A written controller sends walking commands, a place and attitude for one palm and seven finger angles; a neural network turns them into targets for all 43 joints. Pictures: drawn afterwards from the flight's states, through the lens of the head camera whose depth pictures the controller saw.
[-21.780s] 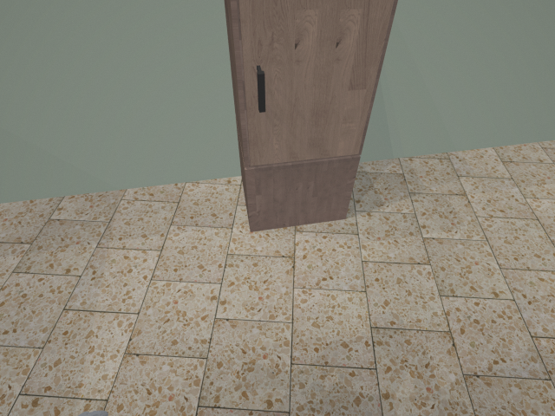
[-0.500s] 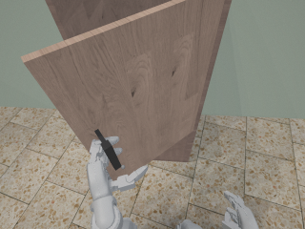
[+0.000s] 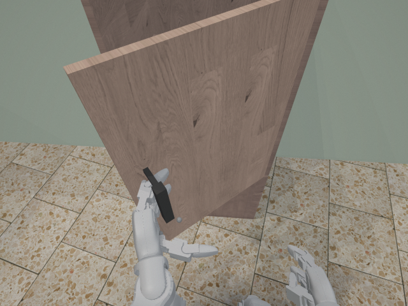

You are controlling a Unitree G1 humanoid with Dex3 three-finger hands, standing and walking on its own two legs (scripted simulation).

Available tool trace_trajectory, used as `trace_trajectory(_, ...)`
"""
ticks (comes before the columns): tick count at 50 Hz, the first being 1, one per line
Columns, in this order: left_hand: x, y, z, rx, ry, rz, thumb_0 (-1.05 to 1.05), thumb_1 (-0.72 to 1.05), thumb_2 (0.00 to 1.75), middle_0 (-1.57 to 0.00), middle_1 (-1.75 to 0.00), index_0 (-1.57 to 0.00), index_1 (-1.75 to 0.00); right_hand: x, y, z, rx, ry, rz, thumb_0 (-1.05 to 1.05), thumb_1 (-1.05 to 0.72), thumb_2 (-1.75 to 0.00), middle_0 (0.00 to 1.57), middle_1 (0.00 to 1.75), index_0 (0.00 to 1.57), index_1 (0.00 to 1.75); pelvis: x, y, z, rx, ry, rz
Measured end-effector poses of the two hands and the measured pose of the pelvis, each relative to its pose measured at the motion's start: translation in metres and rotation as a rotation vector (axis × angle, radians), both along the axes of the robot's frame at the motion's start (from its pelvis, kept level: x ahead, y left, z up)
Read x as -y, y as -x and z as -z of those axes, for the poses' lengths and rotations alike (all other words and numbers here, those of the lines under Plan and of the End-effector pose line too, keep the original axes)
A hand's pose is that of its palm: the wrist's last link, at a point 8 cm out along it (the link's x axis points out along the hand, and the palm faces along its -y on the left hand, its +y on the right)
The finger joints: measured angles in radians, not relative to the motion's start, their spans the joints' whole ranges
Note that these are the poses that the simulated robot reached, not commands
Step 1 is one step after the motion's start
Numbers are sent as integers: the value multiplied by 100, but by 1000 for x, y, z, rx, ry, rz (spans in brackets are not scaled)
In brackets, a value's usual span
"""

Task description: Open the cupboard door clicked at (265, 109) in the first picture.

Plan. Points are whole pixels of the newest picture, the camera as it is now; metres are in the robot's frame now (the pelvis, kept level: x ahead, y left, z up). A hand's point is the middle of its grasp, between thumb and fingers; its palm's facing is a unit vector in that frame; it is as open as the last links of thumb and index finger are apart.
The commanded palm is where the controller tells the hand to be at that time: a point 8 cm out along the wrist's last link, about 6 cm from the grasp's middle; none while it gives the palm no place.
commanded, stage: slide the hand sideways off the handle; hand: left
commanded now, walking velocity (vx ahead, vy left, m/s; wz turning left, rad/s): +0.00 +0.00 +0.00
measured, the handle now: (158, 196) +0.32 +0.11 +0.05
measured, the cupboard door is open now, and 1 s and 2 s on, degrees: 40 42 42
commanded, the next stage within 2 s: draw the hand back to the body in 1.18 s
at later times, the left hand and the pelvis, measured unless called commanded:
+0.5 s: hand (163, 247) +0.22 +0.08 +0.05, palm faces -0.10 -0.99 +0.00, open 16.2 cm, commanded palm +0.19 +0.14 +0.05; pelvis +0.00 +0.03 -0.01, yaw -1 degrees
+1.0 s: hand (139, 263) +0.19 +0.12 +0.04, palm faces -0.08 -1.00 -0.03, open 16.0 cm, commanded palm +0.16 +0.19 +0.05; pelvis +0.00 +0.02 -0.02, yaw -1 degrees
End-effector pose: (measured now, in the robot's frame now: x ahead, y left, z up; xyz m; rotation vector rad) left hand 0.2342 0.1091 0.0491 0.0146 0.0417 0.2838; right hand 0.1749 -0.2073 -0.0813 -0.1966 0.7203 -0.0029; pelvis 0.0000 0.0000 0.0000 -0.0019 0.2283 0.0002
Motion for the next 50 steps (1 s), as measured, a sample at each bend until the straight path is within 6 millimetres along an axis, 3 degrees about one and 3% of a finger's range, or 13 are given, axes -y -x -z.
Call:
trace_trajectory(7, -15, 7, 1, 24, -46, 376, -1, -49, 30, -25, -42, -20, -45, -3, 8, 3, 3, 2, 9, 1, -90, -90, 20, 30, 21, 30, -9, 6, 6, 3, 8, -5)
trace_trajectory(10, -16, 10, 1, 15, 10, 450, -1, -49, 30, -21, -37, -16, -39, -3, 14, 3, 11, 1, 39, 1, -90, -90, 20, 30, 21, 30, -15, 7, 7, 6, 13, 0)
trace_trajectory(21, -20, 22, 2, 9, 37, 390, -1, -50, 30, -15, -31, -16, -31, -12, 23, 0, 13, 5, 60, 1, -90, -90, 20, 30, 20, 30, -27, 5, 12, -9, 11, 21)
trace_trajectory(32, -45, 41, 1, -9, 21, 379, -1, -50, 30, -16, -31, -19, -32, -20, 8, -2, 43, 0, 42, 1, -90, -90, 20, 30, 21, 30, -29, 1, 16, -19, 22, 17)
trace_trajectory(50, -67, 57, 2, -50, -2, 364, -1, -49, 30, -18, -32, -21, -33, -4, -3, 3, 52, 11, 76, 1, -90, -90, 20, 30, 21, 30, -18, -3, 21, -35, 20, 15)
